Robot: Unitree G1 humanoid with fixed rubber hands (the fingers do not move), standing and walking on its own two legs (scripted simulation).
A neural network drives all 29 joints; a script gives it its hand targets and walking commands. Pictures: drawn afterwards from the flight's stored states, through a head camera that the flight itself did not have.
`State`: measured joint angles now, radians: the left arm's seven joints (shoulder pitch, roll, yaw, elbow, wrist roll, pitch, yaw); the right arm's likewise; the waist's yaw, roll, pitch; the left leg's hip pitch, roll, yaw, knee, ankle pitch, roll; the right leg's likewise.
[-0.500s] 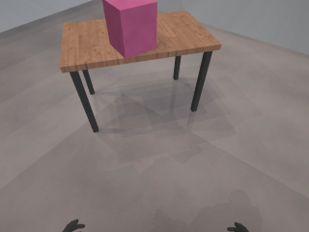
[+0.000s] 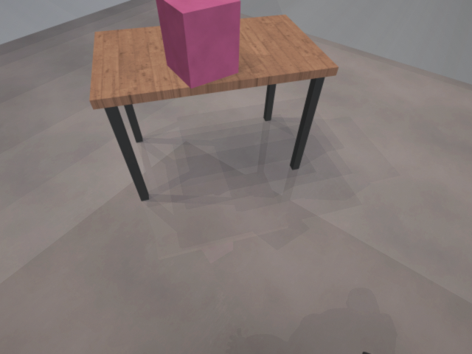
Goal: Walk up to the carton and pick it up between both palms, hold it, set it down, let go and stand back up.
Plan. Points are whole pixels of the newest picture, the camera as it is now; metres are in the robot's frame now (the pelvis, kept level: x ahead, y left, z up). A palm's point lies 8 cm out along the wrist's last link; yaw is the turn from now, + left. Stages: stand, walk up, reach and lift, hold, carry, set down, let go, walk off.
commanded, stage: stand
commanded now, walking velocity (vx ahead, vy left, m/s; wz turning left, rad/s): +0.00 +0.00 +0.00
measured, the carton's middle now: (199, 36) +1.13 +0.13 +0.02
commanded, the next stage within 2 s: none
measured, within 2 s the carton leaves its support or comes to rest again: neither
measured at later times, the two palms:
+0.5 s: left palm out of the picture +0.05 +0.26 -0.13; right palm out of the picture +0.08 -0.25 -0.13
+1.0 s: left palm out of the picture +0.04 +0.26 -0.13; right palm out of the picture +0.07 -0.26 -0.13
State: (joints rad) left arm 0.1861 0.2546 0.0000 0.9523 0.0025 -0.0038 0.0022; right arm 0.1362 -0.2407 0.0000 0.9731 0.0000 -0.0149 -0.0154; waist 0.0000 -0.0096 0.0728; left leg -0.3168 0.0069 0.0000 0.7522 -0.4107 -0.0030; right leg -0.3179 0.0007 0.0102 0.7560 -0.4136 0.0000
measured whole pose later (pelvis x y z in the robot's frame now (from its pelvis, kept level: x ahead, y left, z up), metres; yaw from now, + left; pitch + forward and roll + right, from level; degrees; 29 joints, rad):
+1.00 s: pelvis +0.00 +0.00 +0.00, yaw +0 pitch -1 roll +0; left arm 0.19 0.26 0.00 1.06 0.00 -0.02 0.01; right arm 0.10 -0.24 0.00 1.09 0.00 -0.02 -0.02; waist 0.00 0.00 0.07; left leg -0.31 0.01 0.00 0.71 -0.38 0.00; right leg -0.32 0.00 0.01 0.72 -0.38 0.00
